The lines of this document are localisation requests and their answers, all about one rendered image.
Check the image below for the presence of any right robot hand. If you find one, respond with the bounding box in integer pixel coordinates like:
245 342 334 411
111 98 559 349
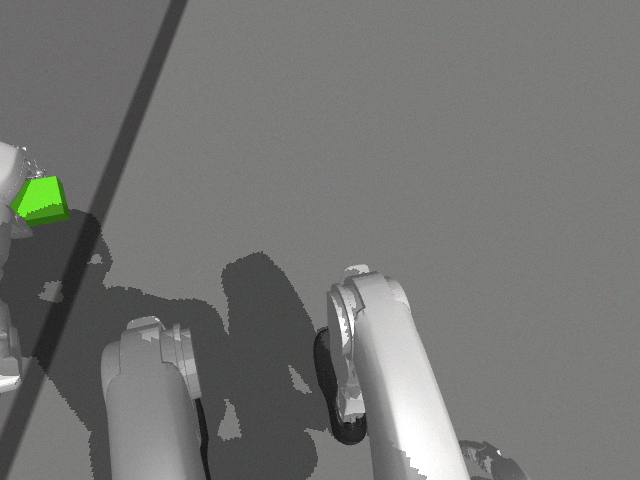
458 440 531 480

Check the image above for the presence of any right robot foot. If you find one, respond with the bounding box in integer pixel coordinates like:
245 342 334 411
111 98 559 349
313 329 367 445

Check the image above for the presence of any left robot foot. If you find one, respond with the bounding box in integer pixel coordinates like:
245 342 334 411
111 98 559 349
195 398 211 480

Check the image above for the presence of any left robot hand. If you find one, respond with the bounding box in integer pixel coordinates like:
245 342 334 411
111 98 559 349
0 141 47 239

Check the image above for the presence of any left robot arm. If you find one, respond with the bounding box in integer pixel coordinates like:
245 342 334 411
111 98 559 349
0 202 23 397

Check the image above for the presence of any small box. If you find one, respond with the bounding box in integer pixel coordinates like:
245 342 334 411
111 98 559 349
10 176 70 227

